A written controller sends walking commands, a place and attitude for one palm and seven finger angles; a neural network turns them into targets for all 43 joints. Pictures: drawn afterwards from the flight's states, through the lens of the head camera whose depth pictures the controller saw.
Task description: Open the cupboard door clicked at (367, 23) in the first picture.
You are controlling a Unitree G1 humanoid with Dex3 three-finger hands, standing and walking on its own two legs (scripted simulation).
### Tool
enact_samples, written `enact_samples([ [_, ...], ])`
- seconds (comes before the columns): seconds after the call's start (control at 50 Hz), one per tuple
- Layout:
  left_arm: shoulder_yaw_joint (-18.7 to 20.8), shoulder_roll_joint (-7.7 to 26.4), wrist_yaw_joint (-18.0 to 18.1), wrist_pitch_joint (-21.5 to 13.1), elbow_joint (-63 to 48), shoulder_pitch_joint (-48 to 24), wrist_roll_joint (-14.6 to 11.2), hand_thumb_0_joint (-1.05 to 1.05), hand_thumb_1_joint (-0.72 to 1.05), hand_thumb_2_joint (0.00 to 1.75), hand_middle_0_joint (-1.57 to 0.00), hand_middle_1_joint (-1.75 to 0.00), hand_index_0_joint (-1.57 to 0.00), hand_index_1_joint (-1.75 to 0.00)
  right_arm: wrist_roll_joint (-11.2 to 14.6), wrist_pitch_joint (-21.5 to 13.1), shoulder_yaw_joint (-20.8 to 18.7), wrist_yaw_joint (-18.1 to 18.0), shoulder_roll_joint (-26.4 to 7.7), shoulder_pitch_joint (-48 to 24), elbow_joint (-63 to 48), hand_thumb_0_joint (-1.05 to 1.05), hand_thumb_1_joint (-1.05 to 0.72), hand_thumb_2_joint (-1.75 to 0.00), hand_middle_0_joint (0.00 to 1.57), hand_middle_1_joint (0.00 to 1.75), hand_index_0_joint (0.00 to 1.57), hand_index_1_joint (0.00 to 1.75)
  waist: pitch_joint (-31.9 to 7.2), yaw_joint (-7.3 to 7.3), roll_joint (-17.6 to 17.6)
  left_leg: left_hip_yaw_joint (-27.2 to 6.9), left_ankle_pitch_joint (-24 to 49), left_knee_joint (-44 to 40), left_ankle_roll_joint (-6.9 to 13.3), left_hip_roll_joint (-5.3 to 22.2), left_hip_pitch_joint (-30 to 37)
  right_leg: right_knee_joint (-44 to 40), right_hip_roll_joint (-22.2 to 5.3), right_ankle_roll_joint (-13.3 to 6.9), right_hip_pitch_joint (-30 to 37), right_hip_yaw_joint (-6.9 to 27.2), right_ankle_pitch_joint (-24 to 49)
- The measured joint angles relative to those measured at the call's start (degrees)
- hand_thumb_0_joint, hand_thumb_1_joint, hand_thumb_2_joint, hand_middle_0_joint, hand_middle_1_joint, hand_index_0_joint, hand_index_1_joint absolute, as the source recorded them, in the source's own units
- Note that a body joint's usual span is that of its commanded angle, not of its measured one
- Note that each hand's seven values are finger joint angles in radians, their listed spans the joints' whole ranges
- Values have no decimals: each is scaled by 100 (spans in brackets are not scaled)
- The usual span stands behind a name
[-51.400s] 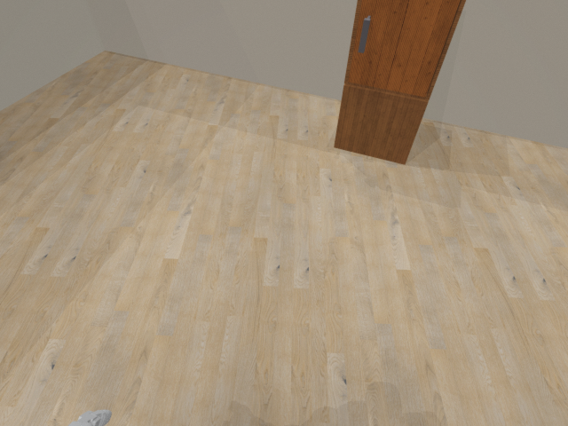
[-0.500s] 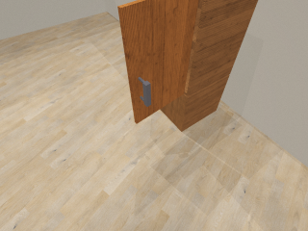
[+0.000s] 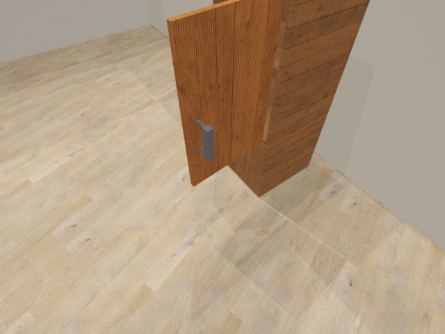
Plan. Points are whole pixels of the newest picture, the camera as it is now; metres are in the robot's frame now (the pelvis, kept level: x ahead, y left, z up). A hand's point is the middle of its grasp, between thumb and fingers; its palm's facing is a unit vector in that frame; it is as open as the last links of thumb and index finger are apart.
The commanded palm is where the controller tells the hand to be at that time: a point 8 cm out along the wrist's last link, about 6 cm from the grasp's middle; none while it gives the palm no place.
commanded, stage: look to check the result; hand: left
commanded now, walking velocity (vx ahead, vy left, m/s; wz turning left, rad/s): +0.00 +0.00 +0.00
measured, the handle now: (204, 140) +0.67 +0.09 -0.11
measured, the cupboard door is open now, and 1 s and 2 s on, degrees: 95 95 95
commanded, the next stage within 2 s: stand and wait in 0.52 s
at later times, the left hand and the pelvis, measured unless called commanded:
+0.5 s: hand out of the picture +0.03 +0.17 -0.17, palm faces +0.03 -0.98 -0.21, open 7.4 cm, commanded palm none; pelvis +0.02 +0.00 +0.00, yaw +0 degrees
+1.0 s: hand out of the picture +0.06 +0.19 -0.17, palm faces +0.02 -0.97 -0.24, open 7.4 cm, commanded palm none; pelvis +0.03 -0.01 +0.00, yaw +0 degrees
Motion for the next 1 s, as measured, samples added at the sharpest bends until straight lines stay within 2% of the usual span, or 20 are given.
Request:
enact_samples([
  [0.5,-32,50,-9,-38,90,-65,-12,0,90,90,-20,-30,-20,-30,16,-33,27,-22,-129,-258,84,0,-91,-90,20,30,20,30,66,22,3,-6,-72,-194,-27,5,261,-196,19,1,263,-4,-74],
  [1.0,-16,291,-40,-73,54,-265,-16,0,90,90,-20,-30,-20,-30,15,-57,30,-9,-396,-429,90,0,-91,-90,20,30,20,30,53,13,11,7,-81,-384,-69,41,457,-382,67,-30,448,9,-81],
])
